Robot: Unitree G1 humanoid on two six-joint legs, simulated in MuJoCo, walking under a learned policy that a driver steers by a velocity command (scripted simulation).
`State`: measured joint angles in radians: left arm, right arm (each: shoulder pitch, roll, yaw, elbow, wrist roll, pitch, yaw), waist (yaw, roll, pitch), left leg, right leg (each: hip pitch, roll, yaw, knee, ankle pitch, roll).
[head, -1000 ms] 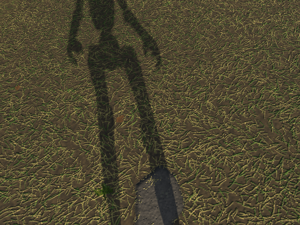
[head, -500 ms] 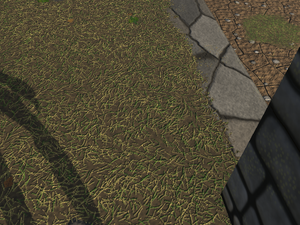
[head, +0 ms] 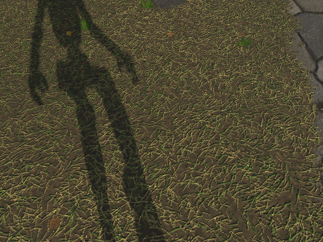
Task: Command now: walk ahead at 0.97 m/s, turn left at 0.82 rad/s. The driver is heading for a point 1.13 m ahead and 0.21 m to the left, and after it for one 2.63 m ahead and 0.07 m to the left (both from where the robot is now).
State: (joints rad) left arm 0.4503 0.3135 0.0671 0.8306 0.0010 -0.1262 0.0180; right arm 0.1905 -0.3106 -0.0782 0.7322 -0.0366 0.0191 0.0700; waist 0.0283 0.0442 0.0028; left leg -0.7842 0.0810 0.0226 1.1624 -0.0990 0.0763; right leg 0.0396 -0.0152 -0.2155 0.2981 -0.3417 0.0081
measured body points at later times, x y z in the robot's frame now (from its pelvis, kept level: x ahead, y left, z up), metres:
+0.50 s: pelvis +0.46 +0.08 +0.00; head +0.49 +0.09 +0.45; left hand +0.61 +0.38 -0.06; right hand +0.55 -0.20 -0.12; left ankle +0.32 +0.06 -0.73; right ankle +0.73 -0.02 -0.67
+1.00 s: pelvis +0.90 +0.26 -0.01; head +0.92 +0.28 +0.44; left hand +0.68 +0.46 -0.13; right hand +1.24 +0.21 -0.03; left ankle +0.98 +0.43 -0.72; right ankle +0.79 +0.07 -0.73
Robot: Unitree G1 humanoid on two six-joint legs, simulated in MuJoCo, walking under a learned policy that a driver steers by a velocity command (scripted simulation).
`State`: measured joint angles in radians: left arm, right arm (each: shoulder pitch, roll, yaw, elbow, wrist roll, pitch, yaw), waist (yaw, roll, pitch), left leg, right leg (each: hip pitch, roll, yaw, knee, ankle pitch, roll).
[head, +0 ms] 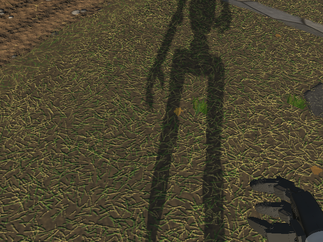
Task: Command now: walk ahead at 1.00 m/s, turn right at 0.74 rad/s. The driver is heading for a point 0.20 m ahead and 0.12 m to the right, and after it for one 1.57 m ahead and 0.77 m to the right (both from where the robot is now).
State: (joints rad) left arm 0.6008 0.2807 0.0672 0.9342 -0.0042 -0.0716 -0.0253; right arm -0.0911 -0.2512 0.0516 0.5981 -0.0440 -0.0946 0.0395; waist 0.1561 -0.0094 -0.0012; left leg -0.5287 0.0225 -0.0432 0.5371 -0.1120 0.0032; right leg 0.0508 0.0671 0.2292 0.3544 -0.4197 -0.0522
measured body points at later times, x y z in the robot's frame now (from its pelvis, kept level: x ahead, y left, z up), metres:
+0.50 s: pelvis +0.45 -0.06 -0.04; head +0.48 -0.07 +0.41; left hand +0.74 +0.09 -0.12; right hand +0.33 -0.31 -0.16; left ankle +0.26 +0.15 -0.59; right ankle +0.53 -0.11 -0.73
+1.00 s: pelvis +0.87 -0.24 +0.01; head +0.88 -0.25 +0.45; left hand +1.19 -0.17 -0.09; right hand +0.69 -0.49 -0.10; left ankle +0.97 -0.17 -0.73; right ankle +0.73 -0.24 -0.63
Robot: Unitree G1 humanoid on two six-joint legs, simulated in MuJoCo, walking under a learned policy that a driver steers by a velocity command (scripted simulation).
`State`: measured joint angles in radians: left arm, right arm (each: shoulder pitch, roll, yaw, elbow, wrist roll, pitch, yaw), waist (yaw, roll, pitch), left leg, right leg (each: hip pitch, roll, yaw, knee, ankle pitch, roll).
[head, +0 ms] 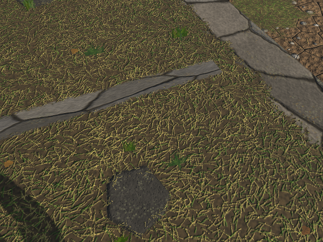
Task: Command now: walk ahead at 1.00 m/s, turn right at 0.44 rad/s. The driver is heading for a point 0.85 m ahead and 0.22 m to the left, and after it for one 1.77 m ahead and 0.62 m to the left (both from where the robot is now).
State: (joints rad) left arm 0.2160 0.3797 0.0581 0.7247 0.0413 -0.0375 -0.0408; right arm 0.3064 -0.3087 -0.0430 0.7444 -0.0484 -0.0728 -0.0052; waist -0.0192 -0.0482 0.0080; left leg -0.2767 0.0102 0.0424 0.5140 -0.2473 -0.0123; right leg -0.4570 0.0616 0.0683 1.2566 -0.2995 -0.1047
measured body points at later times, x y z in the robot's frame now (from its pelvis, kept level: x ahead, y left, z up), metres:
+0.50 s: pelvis +0.45 -0.02 +0.01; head +0.46 -0.02 +0.46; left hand +0.45 +0.28 -0.11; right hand +0.59 -0.28 -0.11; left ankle +0.46 +0.12 -0.64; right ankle +0.40 -0.11 -0.73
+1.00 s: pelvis +0.90 +0.12 +0.00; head +0.92 +0.13 +0.45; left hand +0.99 +0.43 -0.05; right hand +1.03 -0.14 -0.12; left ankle +0.81 +0.10 -0.73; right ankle +1.15 +0.03 -0.66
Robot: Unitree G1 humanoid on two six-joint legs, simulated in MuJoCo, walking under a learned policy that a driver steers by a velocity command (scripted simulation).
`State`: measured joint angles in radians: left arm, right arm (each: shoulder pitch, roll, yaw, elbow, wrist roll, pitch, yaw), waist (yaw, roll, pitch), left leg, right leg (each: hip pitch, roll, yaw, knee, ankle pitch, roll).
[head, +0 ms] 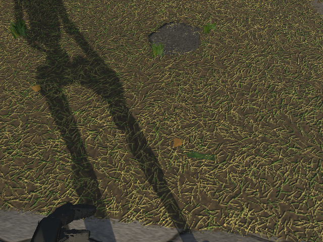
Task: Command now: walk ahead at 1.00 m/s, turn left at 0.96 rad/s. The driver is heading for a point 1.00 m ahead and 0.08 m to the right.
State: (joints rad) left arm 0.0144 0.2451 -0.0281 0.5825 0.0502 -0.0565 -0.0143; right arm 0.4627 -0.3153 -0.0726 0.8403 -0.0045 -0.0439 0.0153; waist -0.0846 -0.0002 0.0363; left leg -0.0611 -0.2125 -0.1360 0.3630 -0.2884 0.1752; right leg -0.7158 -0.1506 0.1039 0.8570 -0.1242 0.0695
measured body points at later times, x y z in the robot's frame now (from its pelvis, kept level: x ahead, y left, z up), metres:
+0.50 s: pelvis +0.45 -0.02 -0.01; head +0.48 -0.01 +0.44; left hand +0.26 +0.20 -0.13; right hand +0.78 -0.13 -0.04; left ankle +0.60 +0.13 -0.70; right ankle +0.31 -0.18 -0.73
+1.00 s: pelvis +0.91 +0.05 -0.03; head +0.94 +0.05 +0.42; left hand +1.15 +0.28 -0.11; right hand +0.84 -0.21 -0.16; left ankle +0.65 +0.14 -0.71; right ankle +1.09 +0.00 -0.73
